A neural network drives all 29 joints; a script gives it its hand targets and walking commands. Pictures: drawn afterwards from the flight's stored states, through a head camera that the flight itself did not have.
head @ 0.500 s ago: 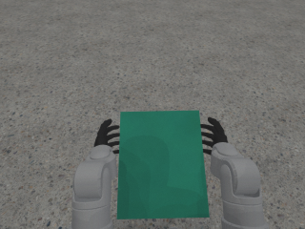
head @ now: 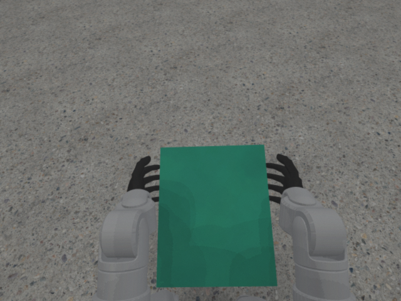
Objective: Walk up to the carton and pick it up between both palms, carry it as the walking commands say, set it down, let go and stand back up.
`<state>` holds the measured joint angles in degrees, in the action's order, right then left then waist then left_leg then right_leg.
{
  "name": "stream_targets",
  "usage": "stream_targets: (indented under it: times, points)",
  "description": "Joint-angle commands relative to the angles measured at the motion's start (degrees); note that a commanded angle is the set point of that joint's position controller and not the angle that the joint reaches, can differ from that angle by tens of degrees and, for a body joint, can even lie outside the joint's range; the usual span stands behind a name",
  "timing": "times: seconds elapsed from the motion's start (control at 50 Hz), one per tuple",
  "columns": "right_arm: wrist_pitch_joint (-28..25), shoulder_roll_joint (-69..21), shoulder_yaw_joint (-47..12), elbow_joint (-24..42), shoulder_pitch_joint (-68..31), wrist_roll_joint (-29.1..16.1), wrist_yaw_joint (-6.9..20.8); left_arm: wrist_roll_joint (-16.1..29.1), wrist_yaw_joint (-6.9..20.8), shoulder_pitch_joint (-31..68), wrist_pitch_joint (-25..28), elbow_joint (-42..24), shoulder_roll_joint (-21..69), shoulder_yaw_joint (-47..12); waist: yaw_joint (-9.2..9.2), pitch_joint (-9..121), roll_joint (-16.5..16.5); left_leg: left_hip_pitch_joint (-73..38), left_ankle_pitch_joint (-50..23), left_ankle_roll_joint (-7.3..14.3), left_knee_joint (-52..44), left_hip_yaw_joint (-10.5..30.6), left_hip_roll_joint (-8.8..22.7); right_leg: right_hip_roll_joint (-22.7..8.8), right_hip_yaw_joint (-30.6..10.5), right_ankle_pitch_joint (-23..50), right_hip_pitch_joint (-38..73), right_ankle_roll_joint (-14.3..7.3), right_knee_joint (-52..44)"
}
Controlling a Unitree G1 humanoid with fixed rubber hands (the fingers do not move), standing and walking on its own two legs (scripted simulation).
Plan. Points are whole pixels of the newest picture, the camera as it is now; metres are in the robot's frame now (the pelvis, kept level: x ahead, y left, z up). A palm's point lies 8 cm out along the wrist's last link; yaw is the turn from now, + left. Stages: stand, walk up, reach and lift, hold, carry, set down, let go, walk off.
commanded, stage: carry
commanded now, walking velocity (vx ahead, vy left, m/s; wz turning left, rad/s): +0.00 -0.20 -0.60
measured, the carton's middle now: (213, 212) +0.30 -0.01 -0.02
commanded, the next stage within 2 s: none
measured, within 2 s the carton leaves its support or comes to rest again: neither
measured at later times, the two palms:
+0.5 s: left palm (280, 210) +0.24 -0.11 +0.11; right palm out of the picture +0.15 -0.37 +0.09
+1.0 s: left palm out of the picture +0.12 -0.28 +0.11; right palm out of the picture -0.02 -0.51 +0.12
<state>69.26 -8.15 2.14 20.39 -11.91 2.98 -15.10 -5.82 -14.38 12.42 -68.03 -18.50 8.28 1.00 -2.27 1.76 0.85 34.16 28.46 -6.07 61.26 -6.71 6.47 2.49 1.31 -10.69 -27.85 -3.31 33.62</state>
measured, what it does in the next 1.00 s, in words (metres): steps to the right, turning right: left foot, then right foot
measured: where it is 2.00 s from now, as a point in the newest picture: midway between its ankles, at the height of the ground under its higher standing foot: outside the picture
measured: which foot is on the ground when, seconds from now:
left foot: up 0.00-0.12, down 0.14-0.46, up 0.48-0.76, down 0.78-1.00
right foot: down 0.00-0.14, up 0.16-0.44, down 0.46-0.78, up 0.80-1.00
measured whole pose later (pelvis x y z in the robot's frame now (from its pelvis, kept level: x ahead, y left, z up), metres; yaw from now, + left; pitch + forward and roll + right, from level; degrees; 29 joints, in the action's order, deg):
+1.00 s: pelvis -0.18 -0.25 +0.02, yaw -35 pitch +3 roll -4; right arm 67.9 -7.8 1.6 22.2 -9.4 4.0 -13.5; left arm -4.0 -15.0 10.2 -70.2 -24.6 7.8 -0.8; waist 2.6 2.5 0.3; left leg 19.7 12.9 -2.8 30.6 -11.7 14.0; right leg -1.9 2.7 -21.6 -32.2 2.8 56.3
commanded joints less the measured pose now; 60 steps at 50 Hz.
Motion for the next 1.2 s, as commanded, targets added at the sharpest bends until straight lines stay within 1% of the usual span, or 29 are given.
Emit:
stream_targets:
  times: [0.0, 0.06, 0.1, 0.12, 0.14, 0.16, 0.2, 0.26, 0.32, 0.4, 0.44, 0.46, 0.48, 0.5, 0.54, 0.62, 0.7, 0.74, 0.76, 0.78, 0.8, 0.82, 0.86, 0.94, 1.06, 1.1, 1.12, 1.14, 1.18]
  points:
    - [-3.22, -62.50, -33.96, 7.80, -22.04, -21.33, 14.62, 18.85, 13.06, 17.74, 2.60, -10.29, 59.47, -28.90, 2.93, 24.43, -9.01, -2.34, -2.23, 1.44, -5.71, 2.08, -1.61, -14.39, -15.96, 17.65, 18.94, -7.62, -9.04]
    - [-2.95, -60.42, -31.88, 7.30, -19.75, -20.12, 14.23, 19.19, 12.94, 16.73, 1.80, -9.72, 58.25, -30.19, 2.94, 24.26, -8.19, -10.46, -2.82, 3.43, -16.13, 2.33, -3.25, -13.60, -18.91, 17.88, 14.57, -6.06, -10.46]
    - [-2.65, -59.52, -30.58, 6.42, -18.66, -19.56, 14.12, 19.94, 12.75, 16.47, 1.31, -9.26, 57.51, -30.75, 2.17, 24.45, -7.82, -27.48, -9.52, 5.55, -33.64, -0.13, -2.84, -8.43, -13.34, 15.13, 5.08, 1.10, -11.68]
    - [-2.55, -58.96, -29.90, 5.85, -18.23, -19.38, 14.19, 20.51, 12.67, 16.65, 0.99, -8.99, 57.30, -31.13, 1.51, 24.53, -0.09, -39.32, -11.64, 7.89, -44.08, 7.97, 6.90, -3.85, -8.64, 3.99, -4.68, 5.13, -6.05]
    - [-2.90, -59.32, -28.35, 4.76, -16.53, -18.44, 14.31, 20.84, 12.96, 17.35, 0.80, -10.57, 57.47, -32.01, 1.10, 22.45, 22.27, -36.29, -17.37, 17.33, -45.96, 30.47, 29.56, 2.57, -0.07, -18.01, -14.19, 7.35, 20.83]
    - [-3.25, -59.65, -28.54, 5.61, -16.76, -17.92, 14.41, 20.83, 13.05, 20.21, 1.06, -12.14, 57.65, -33.16, 2.80, 18.71, 15.30, -29.63, -28.81, 18.71, -45.71, 27.38, 31.46, -2.80, -1.10, -16.82, -14.65, 5.41, 32.30]
    - [-3.45, -60.05, -28.19, 6.38, -17.30, -17.07, 14.55, 22.42, 13.75, 23.13, 1.10, -13.54, 58.75, -34.34, 2.61, 16.08, 3.50, -24.64, -27.53, 13.95, -43.68, 15.23, 23.97, -5.33, -4.30, -11.24, -11.66, 4.90, 39.65]
    - [-3.68, -58.16, -27.60, 8.42, -18.12, -17.02, 14.38, 22.32, 13.42, 21.61, 0.85, -12.85, 58.31, -34.68, 2.63, 15.51, 9.09, -28.84, -43.87, 8.29, -37.20, 0.71, 16.29, -3.93, 0.72, -9.74, -9.99, 6.07, 27.87]
    - [-2.92, -54.53, -26.89, 9.17, -16.34, -16.45, 13.53, 21.87, 12.49, 20.04, -0.05, -11.81, 56.29, -34.54, 1.63, 17.50, 14.45, -28.65, -51.56, 6.88, -34.71, -3.04, 16.46, -3.01, 5.50, -12.27, -3.58, 6.63, 15.03]
    - [-1.54, -52.35, -26.35, 6.27, -14.34, -14.97, 12.83, 20.52, 12.35, 16.42, -1.98, -6.74, 54.08, -31.75, 1.74, 18.94, 17.94, -29.04, -47.77, 3.99, -29.63, -3.82, 18.35, -1.88, 8.19, -6.49, 3.37, 5.56, -1.91]
    - [-1.29, -52.64, -26.77, 5.16, -15.82, -15.07, 12.82, 20.04, 12.81, 14.96, -2.33, -3.95, 53.98, -29.85, 3.02, 19.49, 8.44, -20.43, -33.29, 0.66, -19.95, -5.32, 14.61, -2.20, 5.34, 0.90, 14.74, 4.25, -12.87]
    - [-1.09, -52.90, -27.31, 5.10, -17.32, -15.31, 12.96, 19.47, 13.08, 14.83, -2.37, -2.95, 53.81, -28.61, 3.10, 18.83, -4.38, -8.44, -9.36, -0.86, -11.38, -4.76, 11.25, -11.31, -6.18, 14.44, 20.83, 2.73, -13.99]
    - [-0.85, -54.52, -30.36, 5.83, -20.29, -15.79, 13.41, 18.37, 13.32, 15.25, -1.53, -2.55, 54.12, -28.18, 3.00, 20.63, -26.95, 5.50, 15.57, -3.13, -0.66, -7.81, 2.64, -22.48, -22.22, 34.84, 24.01, -4.99, -12.04]
    - [-0.87, -57.26, -31.50, 6.59, -22.51, -17.59, 13.73, 19.85, 13.43, 15.53, -1.15, -4.01, 56.44, -27.83, 2.66, 21.67, -22.44, 6.97, 15.54, -1.87, 6.66, -0.51, 4.03, -19.98, -17.71, 43.57, 26.44, -7.68, -5.85]
    - [-1.93, -60.81, -34.76, 7.99, -26.79, -20.59, 14.78, 19.24, 13.71, 15.47, 0.54, -4.26, 59.94, -27.74, 2.35, 21.58, -14.23, 6.35, 7.48, -0.34, 8.55, 1.46, 2.27, -15.78, -11.10, 36.58, 23.27, -6.28, -4.64]
    - [-3.21, -63.91, -35.49, 9.10, -25.42, -22.43, 15.31, 18.46, 13.28, 18.72, 2.90, -10.34, 60.80, -27.73, 2.71, 23.52, -10.48, 0.13, -1.95, 1.19, -1.00, 1.53, -0.49, -13.56, -12.13, 17.27, 19.64, -6.54, -7.78]
    - [-3.20, -61.29, -33.03, 8.50, -20.58, -20.69, 14.74, 18.52, 12.91, 16.73, 2.31, -10.15, 59.03, -29.66, 2.92, 24.25, -8.75, -7.63, -2.35, 3.14, -12.94, 1.99, -2.89, -14.47, -18.39, 14.90, 16.08, -6.81, -10.19]
    - [-2.99, -60.09, -31.57, 7.80, -18.90, -19.94, 14.59, 18.94, 12.75, 16.09, 1.80, -9.76, 58.13, -30.36, 2.53, 24.47, -8.81, -20.66, -6.22, 5.00, -26.65, 0.44, -3.64, -10.96, -15.72, 15.01, 9.00, -1.85, -11.54]
    - [-2.89, -59.70, -30.76, 7.02, -18.02, -19.56, 14.58, 19.51, 12.65, 16.18, 1.48, -9.38, 57.78, -30.77, 1.62, 24.70, -6.68, -33.68, -12.16, 6.58, -39.18, 1.22, -0.35, -7.26, -11.56, 10.80, 0.65, 3.04, -10.19]
    - [-2.98, -59.37, -29.94, 6.60, -17.77, -19.26, 14.60, 20.01, 12.75, 15.80, 1.21, -9.57, 57.95, -31.44, 1.62, 23.69, 8.56, -40.65, -10.70, 11.13, -47.54, 17.24, 15.81, -0.79, -4.20, -4.67, -9.23, 7.16, 2.98]
    - [-3.47, -59.49, -27.85, 5.20, -15.71, -17.47, 14.57, 20.77, 13.24, 20.01, 1.10, -12.34, 57.96, -33.45, 1.28, 19.47, 24.61, -33.61, -26.23, 19.59, -47.90, 33.13, 33.86, 0.00, 2.14, -20.37, -17.58, 7.62, 27.43]
    - [-3.58, -60.32, -28.82, 6.60, -15.38, -17.48, 14.52, 20.93, 13.33, 20.52, 1.20, -12.98, 58.34, -34.26, 2.72, 19.57, 12.22, -31.05, -33.71, 18.77, -44.39, 25.59, 29.39, -4.81, -3.52, -16.38, -13.77, 5.10, 37.01]
    - [-3.65, -59.64, -28.70, 8.20, -17.35, -16.99, 14.83, 22.31, 13.88, 22.45, 1.29, -13.74, 59.08, -34.67, 2.52, 16.61, 2.36, -27.09, -30.28, 13.24, -42.48, 12.38, 21.94, -5.75, -3.96, -10.42, -12.46, 5.06, 39.81]
    - [-3.43, -55.26, -27.10, 10.28, -16.64, -16.72, 14.10, 21.89, 12.94, 20.47, 0.58, -12.60, 56.82, -34.49, 2.01, 16.50, 11.68, -30.36, -50.45, 8.25, -35.04, -1.40, 16.05, -3.59, 3.55, -11.82, -8.56, 6.54, 23.40]
    - [-1.31, -51.76, -26.45, 6.66, -14.16, -15.10, 12.92, 20.07, 12.44, 16.11, -2.10, -6.12, 53.21, -31.00, 1.73, 18.47, 17.97, -28.54, -45.18, 4.52, -29.48, -3.67, 18.55, -2.17, 8.34, -6.51, 4.15, 5.85, -2.05]
    - [-1.04, -52.24, -27.01, 5.61, -16.13, -15.29, 12.99, 19.61, 12.97, 15.35, -2.34, -3.63, 53.29, -29.08, 2.94, 18.34, 6.33, -18.26, -27.09, 1.31, -18.80, -5.10, 13.96, -2.68, 4.13, 0.80, 15.19, 4.44, -13.48]
    - [-0.73, -52.74, -27.65, 5.54, -17.78, -15.48, 13.18, 19.05, 13.23, 15.34, -2.34, -2.51, 52.97, -27.76, 2.36, 17.36, -8.58, -4.77, 2.10, -0.62, -9.30, -5.05, 8.75, -13.96, -10.54, 16.43, 21.31, 2.68, -14.61]
    - [-0.50, -54.60, -30.91, 6.21, -20.34, -16.36, 13.70, 18.30, 13.44, 15.47, -1.38, -2.69, 53.65, -27.28, 2.55, 19.22, -26.96, 6.89, 16.85, -2.31, 1.44, -5.92, 2.54, -23.85, -23.16, 33.96, 23.23, -4.56, -12.18]
    - [-1.19, -58.99, -33.87, 7.42, -25.48, -19.73, 14.64, 19.22, 13.81, 14.92, -0.01, -3.08, 58.06, -26.92, 2.15, 20.71, -17.97, 7.70, 11.57, -0.02, 9.59, 2.28, 2.60, -19.14, -14.45, 37.23, 24.26, -5.92, -5.94]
